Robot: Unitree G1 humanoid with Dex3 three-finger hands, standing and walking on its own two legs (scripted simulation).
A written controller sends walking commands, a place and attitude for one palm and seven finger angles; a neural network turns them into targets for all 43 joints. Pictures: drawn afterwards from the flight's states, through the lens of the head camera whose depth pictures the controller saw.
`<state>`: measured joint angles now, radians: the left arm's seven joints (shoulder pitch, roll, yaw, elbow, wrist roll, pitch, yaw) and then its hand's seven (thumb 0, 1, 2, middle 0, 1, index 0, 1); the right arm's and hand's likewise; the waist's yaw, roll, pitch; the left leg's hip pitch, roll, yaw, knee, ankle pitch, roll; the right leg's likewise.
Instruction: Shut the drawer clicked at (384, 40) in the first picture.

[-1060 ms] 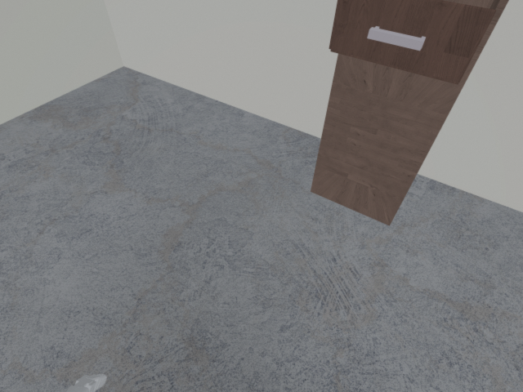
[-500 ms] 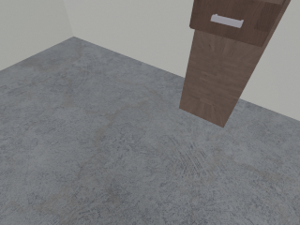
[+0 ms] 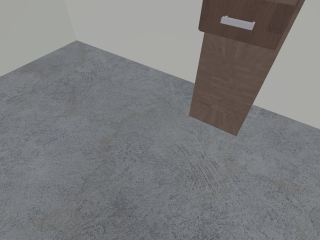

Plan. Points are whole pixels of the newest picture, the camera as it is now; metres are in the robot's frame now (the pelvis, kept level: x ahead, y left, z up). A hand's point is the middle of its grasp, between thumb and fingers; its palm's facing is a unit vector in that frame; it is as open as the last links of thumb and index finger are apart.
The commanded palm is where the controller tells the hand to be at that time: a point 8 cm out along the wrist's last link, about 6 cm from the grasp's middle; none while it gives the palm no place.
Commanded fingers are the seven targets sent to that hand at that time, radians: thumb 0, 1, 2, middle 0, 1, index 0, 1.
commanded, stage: look at it before walking up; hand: left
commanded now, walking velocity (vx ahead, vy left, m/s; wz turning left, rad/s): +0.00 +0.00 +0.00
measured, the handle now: (238, 21) +0.98 -0.30 +0.15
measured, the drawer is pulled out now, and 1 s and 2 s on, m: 0.19 0.19 0.19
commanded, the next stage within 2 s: walk to a spot facing it in 0.38 s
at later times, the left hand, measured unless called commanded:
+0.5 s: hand out of the picture +0.08 +0.25 -0.16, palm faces -0.03 -0.94 -0.33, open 7.4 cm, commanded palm none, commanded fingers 0.00 0.90 0.90 -0.20 -0.30 -0.20 -0.30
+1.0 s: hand out of the picture +0.15 +0.13 -0.18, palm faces -0.15 -0.96 -0.22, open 7.4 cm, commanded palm none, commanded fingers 0.00 0.90 0.90 -0.20 -0.30 -0.20 -0.30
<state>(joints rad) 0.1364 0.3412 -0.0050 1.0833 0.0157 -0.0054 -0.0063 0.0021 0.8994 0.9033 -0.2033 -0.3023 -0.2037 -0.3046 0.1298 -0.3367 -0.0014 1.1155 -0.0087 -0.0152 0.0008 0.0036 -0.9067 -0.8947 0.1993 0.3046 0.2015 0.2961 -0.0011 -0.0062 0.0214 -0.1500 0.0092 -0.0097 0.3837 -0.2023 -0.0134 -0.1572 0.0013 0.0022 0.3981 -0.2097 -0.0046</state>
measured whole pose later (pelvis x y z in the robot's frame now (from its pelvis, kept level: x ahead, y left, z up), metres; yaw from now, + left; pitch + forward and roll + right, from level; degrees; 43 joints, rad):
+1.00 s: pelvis +0.11 -0.06 -0.02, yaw -13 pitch -1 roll +0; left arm 0.34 0.19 0.05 1.00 0.02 -0.05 -0.02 0.00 0.90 0.90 -0.20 -0.30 -0.20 -0.30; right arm 0.28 -0.23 -0.05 1.09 -0.02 0.00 0.00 0.01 -0.91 -0.89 0.20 0.30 0.20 0.30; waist 0.03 0.01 0.05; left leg -0.42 0.11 0.06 1.17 -0.39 -0.03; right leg -0.23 0.04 -0.07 0.58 -0.34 -0.07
